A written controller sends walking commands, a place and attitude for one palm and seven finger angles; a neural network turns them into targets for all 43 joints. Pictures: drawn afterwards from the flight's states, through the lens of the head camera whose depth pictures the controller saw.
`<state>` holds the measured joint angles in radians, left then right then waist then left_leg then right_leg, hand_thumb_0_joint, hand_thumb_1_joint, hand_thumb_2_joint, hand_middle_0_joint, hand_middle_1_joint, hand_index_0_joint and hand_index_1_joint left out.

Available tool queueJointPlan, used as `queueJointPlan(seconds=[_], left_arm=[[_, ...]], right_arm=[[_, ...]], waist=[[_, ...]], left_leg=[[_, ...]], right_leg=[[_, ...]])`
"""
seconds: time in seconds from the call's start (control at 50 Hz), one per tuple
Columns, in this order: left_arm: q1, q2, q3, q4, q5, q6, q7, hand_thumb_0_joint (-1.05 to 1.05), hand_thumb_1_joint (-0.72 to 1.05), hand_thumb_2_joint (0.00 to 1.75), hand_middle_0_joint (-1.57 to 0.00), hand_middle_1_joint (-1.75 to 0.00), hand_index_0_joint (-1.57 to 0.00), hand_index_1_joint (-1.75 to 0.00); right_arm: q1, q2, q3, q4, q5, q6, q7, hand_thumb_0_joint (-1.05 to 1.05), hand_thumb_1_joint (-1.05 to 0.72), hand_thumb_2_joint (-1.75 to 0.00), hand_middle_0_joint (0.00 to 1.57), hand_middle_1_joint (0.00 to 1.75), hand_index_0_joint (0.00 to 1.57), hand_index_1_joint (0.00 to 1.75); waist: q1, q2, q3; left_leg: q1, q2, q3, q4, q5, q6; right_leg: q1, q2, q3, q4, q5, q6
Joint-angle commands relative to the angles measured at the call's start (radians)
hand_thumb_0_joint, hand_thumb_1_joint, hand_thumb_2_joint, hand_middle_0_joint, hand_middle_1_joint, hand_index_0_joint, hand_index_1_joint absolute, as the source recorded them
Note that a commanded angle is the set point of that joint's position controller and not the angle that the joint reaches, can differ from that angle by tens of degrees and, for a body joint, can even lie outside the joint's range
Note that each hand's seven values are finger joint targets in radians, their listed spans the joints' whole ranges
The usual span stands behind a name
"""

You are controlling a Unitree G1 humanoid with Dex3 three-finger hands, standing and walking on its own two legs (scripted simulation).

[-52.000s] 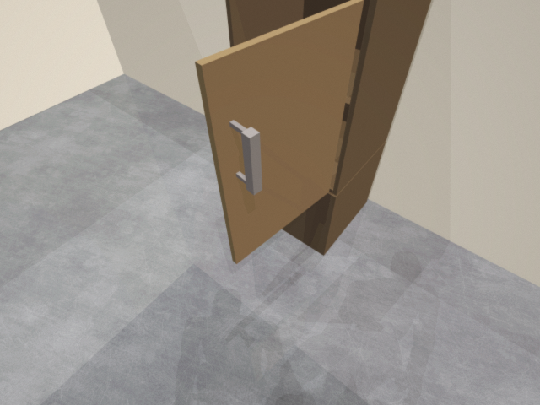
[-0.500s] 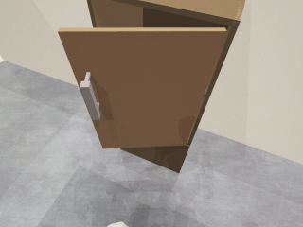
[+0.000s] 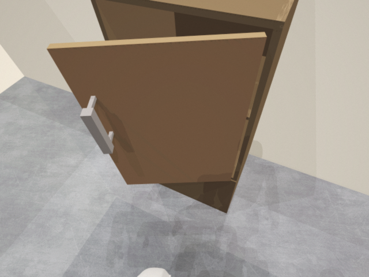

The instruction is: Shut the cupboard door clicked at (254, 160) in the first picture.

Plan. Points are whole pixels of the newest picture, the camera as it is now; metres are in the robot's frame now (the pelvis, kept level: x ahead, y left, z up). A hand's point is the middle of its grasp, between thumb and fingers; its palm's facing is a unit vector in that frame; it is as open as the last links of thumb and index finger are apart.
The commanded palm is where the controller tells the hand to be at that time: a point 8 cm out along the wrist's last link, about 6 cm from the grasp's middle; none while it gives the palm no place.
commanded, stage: come to a stop and stand still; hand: left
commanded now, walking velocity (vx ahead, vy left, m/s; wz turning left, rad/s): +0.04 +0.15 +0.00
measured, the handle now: (100, 126) +0.43 +0.25 +0.05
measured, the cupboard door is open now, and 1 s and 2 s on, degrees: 27 27 27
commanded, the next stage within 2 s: look again from close up in 1.62 s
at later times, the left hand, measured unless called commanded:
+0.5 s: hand out of the picture +0.02 +0.28 -0.17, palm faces -0.01 -0.96 -0.27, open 7.3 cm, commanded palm none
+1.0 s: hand out of the picture -0.06 +0.29 -0.17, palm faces -0.06 -0.96 -0.26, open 7.3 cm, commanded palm none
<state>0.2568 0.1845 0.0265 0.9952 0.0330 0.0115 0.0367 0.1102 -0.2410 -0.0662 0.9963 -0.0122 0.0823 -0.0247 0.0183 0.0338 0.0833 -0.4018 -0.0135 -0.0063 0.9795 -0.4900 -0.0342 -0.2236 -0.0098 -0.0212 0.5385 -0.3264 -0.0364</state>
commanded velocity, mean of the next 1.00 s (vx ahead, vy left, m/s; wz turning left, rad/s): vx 0.00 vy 0.01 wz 0.00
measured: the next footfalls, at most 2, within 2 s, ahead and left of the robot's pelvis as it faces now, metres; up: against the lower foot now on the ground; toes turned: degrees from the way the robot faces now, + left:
left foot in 0.24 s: +0.00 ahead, +0.17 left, +0.00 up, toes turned +1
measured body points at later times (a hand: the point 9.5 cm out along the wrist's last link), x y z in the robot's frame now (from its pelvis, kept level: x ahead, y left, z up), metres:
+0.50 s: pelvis -0.04 +0.08 -0.01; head -0.05 +0.09 +0.44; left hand +0.02 +0.33 -0.15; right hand +0.03 -0.16 -0.15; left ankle -0.04 +0.16 -0.74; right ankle -0.03 -0.09 -0.74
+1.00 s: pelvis -0.07 +0.08 +0.00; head -0.07 +0.08 +0.45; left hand -0.06 +0.34 -0.15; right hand -0.05 -0.19 -0.15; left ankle -0.04 +0.17 -0.74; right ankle -0.03 -0.10 -0.74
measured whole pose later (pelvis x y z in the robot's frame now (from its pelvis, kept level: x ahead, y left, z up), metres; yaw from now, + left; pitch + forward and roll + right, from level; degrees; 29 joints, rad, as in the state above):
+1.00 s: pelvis -0.07 +0.08 +0.00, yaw -2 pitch -3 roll +1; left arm 0.31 0.24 -0.01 1.04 0.03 0.01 0.02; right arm 0.24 -0.25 -0.04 1.05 -0.02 0.01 0.00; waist 0.00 -0.01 0.05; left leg -0.21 -0.04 0.07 0.47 -0.22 0.05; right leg -0.25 -0.09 0.05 0.47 -0.18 0.06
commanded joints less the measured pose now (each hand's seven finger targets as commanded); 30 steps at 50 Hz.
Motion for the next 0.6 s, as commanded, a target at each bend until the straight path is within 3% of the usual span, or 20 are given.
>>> queueJointPlan(seconds=[0.0,0.08,0.12,0.16,0.18,0.2,0.22,0.24,0.26,0.28,0.3,0.32,0.36,0.38,0.48,0.54,0.58], left_arm=[[0.088,0.188,0.041,-0.022,-0.007,-0.023,0.013,0.0,0.9,0.9,-0.2,-0.3,-0.2,-0.3],[0.094,0.196,0.045,-0.005,-0.004,-0.021,0.011,0.0,0.9,0.9,-0.2,-0.3,-0.2,-0.3],[0.07,0.2,0.044,-0.002,-0.003,-0.018,0.009,0.0,0.9,0.9,-0.2,-0.3,-0.2,-0.3],[0.018,0.189,0.039,0.0,-0.012,-0.015,0.007,0.0,0.9,0.9,-0.2,-0.3,-0.2,-0.3],[-0.025,0.308,0.014,-0.067,-0.009,-0.043,0.012,0.0,0.9,0.9,-0.2,-0.3,-0.2,-0.3],[-0.006,0.227,0.031,-0.099,-0.021,-0.032,0.013,0.0,0.9,0.9,-0.2,-0.3,-0.2,-0.3],[0.021,0.179,0.018,-0.101,-0.024,-0.035,0.012,0.0,0.9,0.9,-0.2,-0.3,-0.2,-0.3],[0.053,0.161,0.022,-0.103,-0.019,-0.04,0.014,0.0,0.9,0.9,-0.2,-0.3,-0.2,-0.3],[0.049,0.176,0.019,-0.096,-0.013,-0.038,0.016,0.0,0.9,0.9,-0.2,-0.3,-0.2,-0.3],[0.04,0.187,0.015,-0.098,-0.009,-0.035,0.015,0.0,0.9,0.9,-0.2,-0.3,-0.2,-0.3],[0.008,0.204,0.019,-0.109,-0.008,-0.03,0.015,0.0,0.9,0.9,-0.2,-0.3,-0.2,-0.3],[-0.016,0.2,0.018,-0.123,-0.008,-0.023,0.013,0.0,0.9,0.9,-0.2,-0.3,-0.2,-0.3],[-0.003,0.171,0.011,-0.135,-0.008,-0.01,0.011,0.0,0.9,0.9,-0.2,-0.3,-0.2,-0.3],[0.018,0.152,0.002,-0.135,-0.006,-0.005,0.011,0.0,0.9,0.9,-0.2,-0.3,-0.2,-0.3],[0.025,0.148,-0.001,-0.127,-0.008,-0.001,0.001,0.0,0.9,0.9,-0.2,-0.3,-0.2,-0.3],[0.023,0.158,0.003,-0.12,-0.008,-0.001,-0.002,0.0,0.9,0.9,-0.2,-0.3,-0.2,-0.3],[0.021,0.164,0.002,-0.116,-0.006,-0.005,-0.003,0.0,0.9,0.9,-0.2,-0.3,-0.2,-0.3]], right_arm=[[-0.006,-0.042,0.01,-0.06,0.006,-0.033,0.01,0.0,-0.9,-0.9,0.2,0.3,0.2,0.3],[0.005,-0.034,0.018,-0.056,0.011,-0.041,0.01,0.0,-0.9,-0.9,0.2,0.3,0.2,0.3],[0.039,-0.028,0.022,-0.045,0.013,-0.046,0.009,0.0,-0.9,-0.9,0.2,0.3,0.2,0.3],[0.115,-0.024,0.025,-0.013,0.011,-0.052,0.005,0.0,-0.9,-0.9,0.2,0.3,0.2,0.3],[0.091,-0.145,0.008,-0.101,-0.014,-0.076,0.013,0.0,-0.9,-0.9,0.2,0.3,0.2,0.3],[0.119,-0.132,-0.012,-0.113,-0.018,-0.107,0.008,0.0,-0.9,-0.9,0.2,0.3,0.2,0.3],[0.105,-0.108,-0.002,-0.131,-0.02,-0.104,0.003,0.0,-0.9,-0.9,0.2,0.3,0.2,0.3],[0.1,-0.095,0.002,-0.153,-0.018,-0.096,0.001,0.0,-0.9,-0.9,0.2,0.3,0.2,0.3],[0.097,-0.072,0.004,-0.157,-0.015,-0.092,0.002,0.0,-0.9,-0.9,0.2,0.3,0.2,0.3],[0.117,-0.05,0.011,-0.16,-0.012,-0.087,0.006,0.0,-0.9,-0.9,0.2,0.3,0.2,0.3],[0.125,-0.049,0.007,-0.155,-0.008,-0.086,0.007,0.0,-0.9,-0.9,0.2,0.3,0.2,0.3],[0.131,-0.058,0.007,-0.154,-0.009,-0.09,0.007,0.0,-0.9,-0.9,0.2,0.3,0.2,0.3],[0.129,-0.088,0.005,-0.156,-0.011,-0.103,0.007,0.0,-0.9,-0.9,0.2,0.3,0.2,0.3],[0.125,-0.098,0.007,-0.153,-0.011,-0.106,0.007,0.0,-0.9,-0.9,0.2,0.3,0.2,0.3],[0.112,-0.119,0.004,-0.154,-0.011,-0.108,0.005,0.0,-0.9,-0.9,0.2,0.3,0.2,0.3],[0.113,-0.126,-0.002,-0.145,-0.01,-0.107,0.006,0.0,-0.9,-0.9,0.2,0.3,0.2,0.3],[0.114,-0.127,-0.002,-0.134,-0.01,-0.107,0.008,0.0,-0.9,-0.9,0.2,0.3,0.2,0.3]], waist=[[0.032,-0.165,-0.139],[0.044,-0.196,-0.142],[0.026,-0.211,-0.14],[-0.012,-0.207,-0.132],[-0.062,0.018,-0.072],[-0.035,0.175,-0.223],[-0.015,0.164,-0.274],[-0.002,-0.026,-0.229],[-0.011,-0.148,-0.173],[-0.026,-0.183,-0.136],[-0.045,-0.152,-0.087],[-0.046,-0.085,-0.044],[-0.025,0.054,-0.037],[-0.009,0.075,-0.042],[-0.001,0.068,-0.029],[-0.009,0.04,-0.023],[-0.008,0.019,-0.03]], left_leg=[[-0.086,0.026,-0.022,-0.03,0.002,-0.018],[-0.026,0.021,0.005,-0.188,0.007,-0.018],[0.046,0.02,0.023,-0.312,0.044,-0.014],[0.193,0.021,0.037,-0.502,0.209,-0.008],[0.229,0.023,-0.034,-0.585,0.328,0.047],[0.265,0.104,-0.044,-0.54,0.467,0.06],[0.265,0.124,-0.062,-0.468,0.572,0.078],[0.177,0.119,-0.041,-0.406,0.463,0.071],[0.108,0.053,-0.016,-0.349,0.373,0.054],[0.093,0.03,0.008,-0.367,0.259,0.046],[0.12,0.034,0.002,-0.397,0.244,0.048],[0.127,0.045,-0.019,-0.438,0.3,0.056],[0.102,0.114,-0.086,-0.523,0.416,0.085],[0.084,0.141,-0.105,-0.547,0.468,0.102],[0.061,0.146,-0.129,-0.63,0.295,0.11],[0.061,0.146,-0.135,-0.668,0.181,0.101],[0.077,0.144,-0.13,-0.676,0.18,0.1]], right_leg=[[0.254,-0.296,0.235,-0.117,0.917,-0.152],[0.261,-0.29,0.225,-0.126,0.86,-0.159],[0.215,-0.271,0.21,-0.126,0.796,-0.148],[0.115,-0.23,0.172,-0.113,0.628,-0.098],[0.084,-0.169,0.171,-0.004,0.522,-0.04],[0.035,-0.121,0.081,0.063,0.241,-0.004],[0.03,-0.087,0.058,0.042,0.209,-0.002],[0.03,-0.1,0.096,-0.028,0.221,-0.004],[0.03,-0.152,0.173,-0.056,0.334,-0.022],[0.015,-0.2,0.219,-0.067,0.379,-0.04],[-0.059,-0.191,0.19,-0.071,0.286,-0.035],[-0.104,-0.147,0.154,-0.049,0.217,-0.019],[-0.092,-0.058,0.053,0.022,0.125,0.02],[-0.053,-0.039,0.022,0.029,0.098,0.031],[-0.03,-0.036,0.011,0.019,0.079,0.036],[-0.034,-0.044,0.015,0.006,0.087,0.038],[-0.027,-0.05,0.025,-0.011,0.106,0.033]])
